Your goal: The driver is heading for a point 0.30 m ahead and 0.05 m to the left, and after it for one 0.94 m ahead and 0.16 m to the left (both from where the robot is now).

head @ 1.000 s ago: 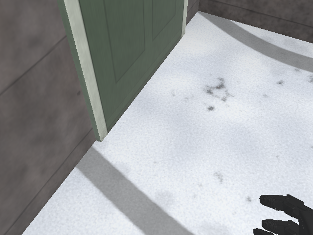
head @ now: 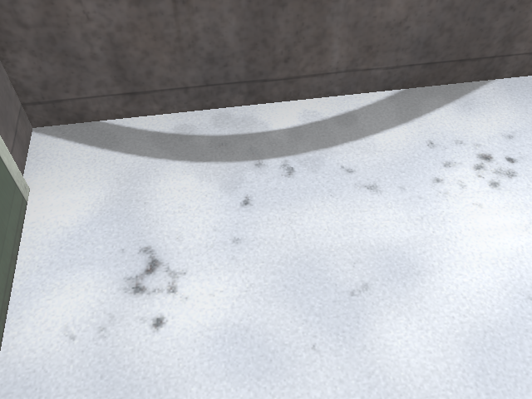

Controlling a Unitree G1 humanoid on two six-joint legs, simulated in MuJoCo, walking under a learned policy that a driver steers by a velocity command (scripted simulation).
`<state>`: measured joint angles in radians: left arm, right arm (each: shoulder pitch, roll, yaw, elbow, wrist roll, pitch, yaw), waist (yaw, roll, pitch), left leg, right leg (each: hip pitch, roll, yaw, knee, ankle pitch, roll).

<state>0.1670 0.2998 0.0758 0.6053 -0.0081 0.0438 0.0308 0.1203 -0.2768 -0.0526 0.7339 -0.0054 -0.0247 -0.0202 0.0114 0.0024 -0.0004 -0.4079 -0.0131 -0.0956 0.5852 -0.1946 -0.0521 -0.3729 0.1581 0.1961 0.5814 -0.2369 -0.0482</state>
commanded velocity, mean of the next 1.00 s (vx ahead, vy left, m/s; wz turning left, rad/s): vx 0.03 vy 0.00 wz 0.16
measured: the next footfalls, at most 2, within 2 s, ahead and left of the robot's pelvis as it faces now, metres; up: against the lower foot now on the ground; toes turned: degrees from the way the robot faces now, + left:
right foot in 0.32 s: +0.02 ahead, -0.13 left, +0.00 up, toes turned +1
left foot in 0.72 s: +0.05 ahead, +0.12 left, +0.00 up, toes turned +9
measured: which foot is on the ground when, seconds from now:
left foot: down 0.00-0.46, up 0.48-0.70, down 0.72-1.00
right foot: down 0.00-0.02, up 0.04-0.30, down 0.32-0.72, up 0.74-1.00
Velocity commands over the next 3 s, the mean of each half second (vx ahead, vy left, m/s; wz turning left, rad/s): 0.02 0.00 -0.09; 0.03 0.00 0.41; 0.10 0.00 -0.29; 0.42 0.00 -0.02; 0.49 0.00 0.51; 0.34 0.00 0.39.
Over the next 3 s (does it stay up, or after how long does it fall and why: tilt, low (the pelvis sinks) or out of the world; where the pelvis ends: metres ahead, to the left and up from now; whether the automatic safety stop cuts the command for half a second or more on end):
stays up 0.82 0.16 0.01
